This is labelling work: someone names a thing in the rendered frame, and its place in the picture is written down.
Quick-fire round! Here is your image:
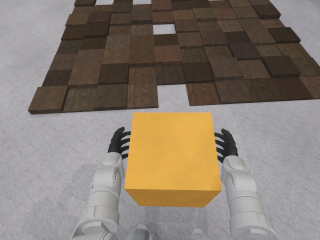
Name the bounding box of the left robot forearm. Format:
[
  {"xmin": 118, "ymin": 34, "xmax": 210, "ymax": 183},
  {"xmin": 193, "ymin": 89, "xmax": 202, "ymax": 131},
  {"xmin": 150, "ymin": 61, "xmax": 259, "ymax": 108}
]
[{"xmin": 69, "ymin": 152, "xmax": 125, "ymax": 240}]

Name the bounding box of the robot left shin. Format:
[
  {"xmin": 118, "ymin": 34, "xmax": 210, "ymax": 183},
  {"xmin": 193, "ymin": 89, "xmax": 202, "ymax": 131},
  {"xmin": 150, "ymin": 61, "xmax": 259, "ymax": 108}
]
[{"xmin": 137, "ymin": 224, "xmax": 147, "ymax": 230}]

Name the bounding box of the right robot forearm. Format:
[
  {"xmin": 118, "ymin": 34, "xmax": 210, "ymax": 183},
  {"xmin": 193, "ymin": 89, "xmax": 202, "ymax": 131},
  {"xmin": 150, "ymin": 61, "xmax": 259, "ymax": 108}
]
[{"xmin": 220, "ymin": 155, "xmax": 280, "ymax": 240}]

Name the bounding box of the carton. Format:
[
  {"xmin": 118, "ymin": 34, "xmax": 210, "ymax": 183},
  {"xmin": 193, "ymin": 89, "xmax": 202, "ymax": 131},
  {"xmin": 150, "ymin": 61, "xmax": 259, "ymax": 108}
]
[{"xmin": 124, "ymin": 112, "xmax": 222, "ymax": 208}]

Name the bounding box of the right robot hand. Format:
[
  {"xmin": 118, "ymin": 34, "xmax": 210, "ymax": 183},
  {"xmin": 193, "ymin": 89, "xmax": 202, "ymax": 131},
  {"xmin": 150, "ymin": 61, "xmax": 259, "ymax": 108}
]
[{"xmin": 214, "ymin": 128, "xmax": 238, "ymax": 163}]

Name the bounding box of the left robot hand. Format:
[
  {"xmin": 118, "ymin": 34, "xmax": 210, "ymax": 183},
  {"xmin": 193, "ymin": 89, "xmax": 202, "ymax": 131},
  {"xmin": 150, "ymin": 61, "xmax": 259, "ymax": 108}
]
[{"xmin": 107, "ymin": 127, "xmax": 131, "ymax": 160}]

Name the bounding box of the left robot thigh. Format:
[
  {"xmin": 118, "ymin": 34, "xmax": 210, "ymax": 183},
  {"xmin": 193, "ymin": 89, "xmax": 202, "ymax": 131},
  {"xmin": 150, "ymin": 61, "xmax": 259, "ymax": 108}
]
[{"xmin": 126, "ymin": 228, "xmax": 153, "ymax": 240}]

